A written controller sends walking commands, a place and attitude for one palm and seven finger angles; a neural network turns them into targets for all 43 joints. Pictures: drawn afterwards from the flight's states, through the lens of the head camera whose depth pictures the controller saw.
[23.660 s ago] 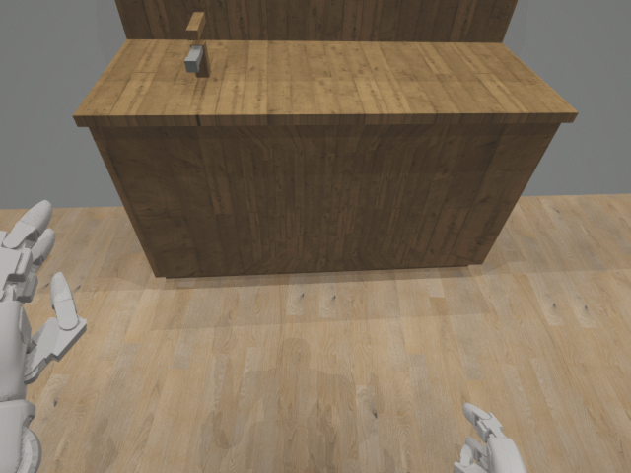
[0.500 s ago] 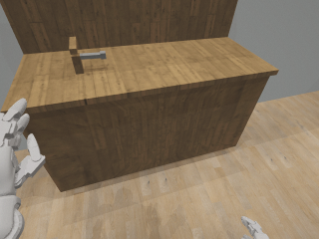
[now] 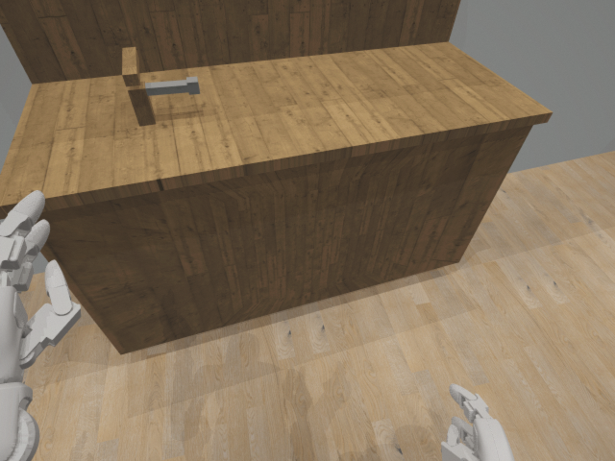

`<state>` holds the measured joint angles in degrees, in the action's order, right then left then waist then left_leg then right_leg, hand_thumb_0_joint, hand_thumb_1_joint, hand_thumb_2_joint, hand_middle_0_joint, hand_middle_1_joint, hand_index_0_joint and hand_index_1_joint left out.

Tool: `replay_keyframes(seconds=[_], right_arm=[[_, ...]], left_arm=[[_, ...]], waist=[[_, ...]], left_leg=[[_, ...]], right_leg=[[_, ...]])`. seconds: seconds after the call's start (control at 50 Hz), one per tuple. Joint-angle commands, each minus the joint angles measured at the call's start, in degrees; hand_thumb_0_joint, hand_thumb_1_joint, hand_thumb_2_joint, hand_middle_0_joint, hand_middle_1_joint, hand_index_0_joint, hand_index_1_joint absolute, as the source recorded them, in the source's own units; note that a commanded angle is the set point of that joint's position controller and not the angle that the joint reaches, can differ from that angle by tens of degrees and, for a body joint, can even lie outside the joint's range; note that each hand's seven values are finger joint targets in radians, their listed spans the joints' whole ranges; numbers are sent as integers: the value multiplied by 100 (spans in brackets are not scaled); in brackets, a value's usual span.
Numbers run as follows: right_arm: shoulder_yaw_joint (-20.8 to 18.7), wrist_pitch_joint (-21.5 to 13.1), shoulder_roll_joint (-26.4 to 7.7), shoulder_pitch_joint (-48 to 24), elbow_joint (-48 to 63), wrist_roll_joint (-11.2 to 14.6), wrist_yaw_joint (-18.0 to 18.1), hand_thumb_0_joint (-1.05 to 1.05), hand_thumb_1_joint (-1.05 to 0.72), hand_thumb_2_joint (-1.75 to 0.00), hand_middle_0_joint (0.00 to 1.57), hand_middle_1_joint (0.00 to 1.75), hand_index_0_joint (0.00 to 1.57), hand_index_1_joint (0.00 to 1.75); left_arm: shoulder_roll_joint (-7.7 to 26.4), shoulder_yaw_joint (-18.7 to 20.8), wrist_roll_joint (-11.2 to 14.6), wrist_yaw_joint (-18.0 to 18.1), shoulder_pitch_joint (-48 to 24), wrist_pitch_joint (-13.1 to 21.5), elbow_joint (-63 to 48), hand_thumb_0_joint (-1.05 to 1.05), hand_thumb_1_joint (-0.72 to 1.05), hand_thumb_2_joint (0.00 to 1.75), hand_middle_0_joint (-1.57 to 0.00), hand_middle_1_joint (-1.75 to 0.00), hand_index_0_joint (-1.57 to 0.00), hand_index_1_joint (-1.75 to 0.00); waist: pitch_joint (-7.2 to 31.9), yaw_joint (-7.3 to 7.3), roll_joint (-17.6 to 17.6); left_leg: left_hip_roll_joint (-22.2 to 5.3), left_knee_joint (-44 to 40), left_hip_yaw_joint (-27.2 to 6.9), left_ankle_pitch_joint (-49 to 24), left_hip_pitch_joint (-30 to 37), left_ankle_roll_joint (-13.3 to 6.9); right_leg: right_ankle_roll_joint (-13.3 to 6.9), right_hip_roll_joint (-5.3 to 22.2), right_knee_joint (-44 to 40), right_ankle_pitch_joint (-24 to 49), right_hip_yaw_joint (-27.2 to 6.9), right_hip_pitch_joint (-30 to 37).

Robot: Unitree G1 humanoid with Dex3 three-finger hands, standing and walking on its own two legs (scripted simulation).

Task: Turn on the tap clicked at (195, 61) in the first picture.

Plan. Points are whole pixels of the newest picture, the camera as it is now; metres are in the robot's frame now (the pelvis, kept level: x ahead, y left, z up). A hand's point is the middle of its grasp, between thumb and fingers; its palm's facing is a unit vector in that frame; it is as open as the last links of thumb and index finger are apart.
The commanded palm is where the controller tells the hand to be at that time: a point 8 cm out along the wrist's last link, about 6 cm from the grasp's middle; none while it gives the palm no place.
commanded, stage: stand and wait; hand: left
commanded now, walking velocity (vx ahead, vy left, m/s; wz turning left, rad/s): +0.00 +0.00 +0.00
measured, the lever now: (193, 85) +0.84 +0.31 +0.08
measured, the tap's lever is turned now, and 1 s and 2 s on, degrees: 86 86 86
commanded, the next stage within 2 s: none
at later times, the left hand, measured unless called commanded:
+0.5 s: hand (57, 319) +0.21 +0.25 +0.16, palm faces +0.41 -0.85 -0.34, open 7.4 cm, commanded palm +0.15 +0.29 +0.18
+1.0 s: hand (45, 327) +0.20 +0.26 +0.16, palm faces +0.42 -0.84 -0.34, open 7.4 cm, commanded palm +0.14 +0.30 +0.18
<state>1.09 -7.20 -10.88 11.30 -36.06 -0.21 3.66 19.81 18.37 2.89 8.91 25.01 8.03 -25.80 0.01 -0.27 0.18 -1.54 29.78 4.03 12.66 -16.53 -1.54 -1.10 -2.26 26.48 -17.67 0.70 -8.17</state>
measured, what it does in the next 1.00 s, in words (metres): stands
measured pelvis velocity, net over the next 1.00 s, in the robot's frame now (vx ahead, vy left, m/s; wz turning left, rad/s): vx -0.01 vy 0.01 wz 0.01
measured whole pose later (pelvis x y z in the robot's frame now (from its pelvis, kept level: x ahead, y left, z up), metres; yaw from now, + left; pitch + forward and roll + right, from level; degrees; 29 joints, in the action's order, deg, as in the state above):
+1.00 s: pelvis -0.01 +0.01 +0.01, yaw +1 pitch +0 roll -2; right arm 1.0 -6.5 -11.8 10.5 -35.0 -0.7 4.3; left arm 19.3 17.6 3.0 9.4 25.9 8.2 -25.2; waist 0.0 0.4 1.4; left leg -0.6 25.4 3.6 9.0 -16.7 -2.6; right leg 0.0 -1.6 20.7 -13.4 1.2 -7.5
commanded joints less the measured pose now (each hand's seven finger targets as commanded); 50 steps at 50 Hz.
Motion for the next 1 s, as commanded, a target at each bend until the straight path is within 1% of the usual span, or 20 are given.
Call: replay_keyframes(seconds=[0.0, 0.06, 0.12, 0.18, 0.22, 0.26, 0.42, 0.44, 0.48, 0.52, 0.56, 0.6, 0.62, 0.68, 0.74, 0.78, 0.82, 0.84, 0.92, 0.98], right_arm=[[-302, -243, -749, -530, 994, 42, 47, 0, -90, -90, 20, 30, 20, 30], [-305, -206, -744, -539, 1023, 49, 57, 0, -90, -90, 20, 30, 20, 30], [-312, -177, -773, -583, 1056, 47, 78, 0, -90, -90, 20, 30, 20, 30], [-298, -145, -761, -599, 1062, 47, 100, 0, -90, -90, 20, 30, 20, 30], [-311, -153, -791, -654, 1091, 36, 117, 0, -90, -90, 20, 30, 20, 30], [-289, -152, -778, -654, 1092, 28, 119, 0, -90, -90, 20, 30, 20, 30], [-308, -171, -807, -681, 1098, -2, 121, 0, -90, -90, 20, 30, 20, 30], [-287, -167, -775, -656, 1083, -5, 124, 0, -90, -90, 20, 30, 20, 30], [-297, -168, -789, -665, 1081, 0, 121, 0, -90, -90, 20, 30, 20, 30], [-311, -185, -812, -656, 1075, -12, 133, 0, -90, -90, 20, 30, 20, 30], [-305, -203, -808, -648, 1064, -4, 124, 0, -90, -90, 20, 30, 20, 30], [-307, -213, -811, -637, 1058, -6, 129, 0, -90, -90, 20, 30, 20, 30], [-314, -231, -830, -662, 1063, -17, 135, 0, -90, -90, 20, 30, 20, 30], [-303, -218, -811, -645, 1034, -15, 125, 0, -90, -90, 20, 30, 20, 30], [-301, -231, -812, -661, 1024, -21, 127, 0, -90, -90, 20, 30, 20, 30], [-302, -225, -809, -657, 1032, -25, 135, 0, -90, -90, 20, 30, 20, 30], [-314, -232, -818, -680, 1032, -32, 140, 0, -90, -90, 20, 30, 20, 30], [-302, -223, -793, -670, 1022, -24, 142, 0, -90, -90, 20, 30, 20, 30], [-322, -211, -820, -685, 1019, -19, 133, 0, -90, -90, 20, 30, 20, 30], [-302, -195, -798, -699, 1036, -15, 128, 0, -90, -90, 20, 30, 20, 30]], left_arm=[[921, 668, 12, 93, -171, 414, -1371, 0, 90, 90, -20, -30, -20, -30], [867, 624, 33, 87, -146, 384, -1297, 0, 90, 90, -20, -30, -20, -30], [859, 567, 35, 82, -297, 341, -1267, 0, 90, 90, -20, -30, -20, -30], [845, 526, 29, 94, -366, 308, -1214, 0, 90, 90, -20, -30, -20, -30], [952, 578, 21, 105, -539, 320, -1373, 0, 90, 90, -20, -30, -20, -30], [899, 528, 14, 113, -482, 321, -1291, 0, 90, 90, -20, -30, -20, -30], [946, 583, 8, 134, -374, 345, -1253, 0, 90, 90, -20, -30, -20, -30], [910, 573, 10, 135, -263, 340, -1139, 0, 90, 90, -20, -30, -20, -30], [897, 549, 9, 137, -295, 356, -1189, 0, 90, 90, -20, -30, -20, -30], [960, 614, 13, 141, -290, 361, -1209, 0, 90, 90, -20, -30, -20, -30], [912, 554, 6, 139, -298, 382, -1288, 0, 90, 90, -20, -30, -20, -30], [900, 550, 7, 146, -253, 375, -1286, 0, 90, 90, -20, -30, -20, -30], [975, 610, 4, 153, -293, 384, -1334, 0, 90, 90, -20, -30, -20, -30], [875, 537, -1, 144, -208, 374, -1193, 0, 90, 90, -20, -30, -20, -30], [901, 543, -12, 150, -293, 395, -1213, 0, 90, 90, -20, -30, -20, -30], [899, 556, -12, 152, -261, 400, -1218, 0, 90, 90, -20, -30, -20, -30], [948, 612, -4, 154, -289, 397, -1211, 0, 90, 90, -20, -30, -20, -30], [884, 558, -6, 146, -245, 391, -1139, 0, 90, 90, -20, -30, -20, -30], [894, 548, -5, 140, -338, 380, -1156, 0, 90, 90, -20, -30, -20, -30], [849, 489, -6, 133, -323, 352, -1096, 0, 90, 90, -20, -30, -20, -30]], waist=[[776, 47, 366], [848, 36, 272], [772, 27, 314], [766, 36, 225], [749, 38, 297], [684, 45, 364], [584, 44, 370], [545, 46, 295], [561, 40, 337], [627, 48, 248], [683, 38, 369], [677, 44, 346], [708, 48, 390], [599, 43, 348], [522, 34, 379], [595, 45, 416], [618, 48, 353], [568, 44, 263], [625, 43, 359], [593, 46, 302]], left_leg=[[-534, -426, -610, -1495, 741, -39], [-515, -412, -541, -1477, 839, -7], [-477, -458, -536, -1377, 839, 13], [-473, -494, -541, -1325, 829, 9], [-449, -535, -565, -1233, 818, 21], [-456, -627, -604, -1057, 776, 16], [-402, -802, -669, -438, 615, 47], [-413, -830, -684, -371, 584, 40], [-409, -848, -662, -280, 619, 41], [-395, -848, -696, -357, 605, 46], [-419, -860, -701, -443, 703, 45], [-434, -902, -711, -451, 704, 43], [-434, -922, -736, -462, 697, 46], [-428, -937, -726, -372, 625, 55], [-429, -1004, -771, -162, 589, 68], [-433, -1030, -754, -150, 617, 58], [-415, -1002, -748, -153, 631, 63], [-412, -980, -721, -208, 619, 64], [-387, -895, -692, -374, 679, 74], [-374, -870, -646, -348, 734, 67]], right_leg=[[58, 457, -437, 1620, -368, -161], [59, 478, -506, 1710, -411, -177], [58, 485, -580, 1666, -406, -231], [70, 477, -631, 1670, -400, -206], [64, 487, -674, 1572, -382, -209], [69, 458, -710, 1387, -353, -235], [50, 451, -868, 994, -317, -252], [52, 447, -882, 956, -313, -260], [57, 438, -897, 913, -309, -292], [56, 434, -892, 964, -293, -204], [61, 425, -842, 995, -278, -223], [80, 388, -813, 990, -225, -210], [74, 394, -815, 983, -219, -180], [77, 387, -857, 922, -230, -226], [66, 383, -888, 783, -222, -286], [75, 367, -864, 820, -202, -240], [65, 388, -902, 835, -227, -240], [73, 393, -914, 876, -241, -260], [57, 423, -954, 946, -272, -256], [64, 426, -983, 942, -292, -337]])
